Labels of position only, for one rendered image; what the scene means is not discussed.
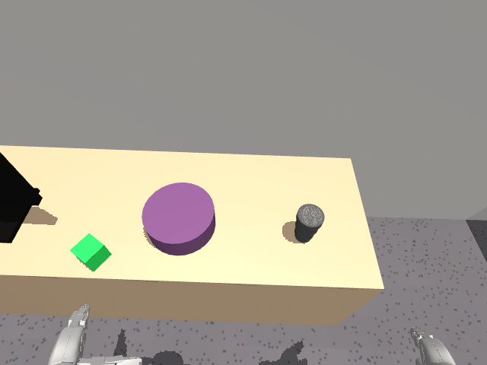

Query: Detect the left robot hand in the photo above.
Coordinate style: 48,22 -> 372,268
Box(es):
48,304 -> 142,365

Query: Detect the right robot hand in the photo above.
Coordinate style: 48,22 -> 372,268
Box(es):
383,328 -> 456,365

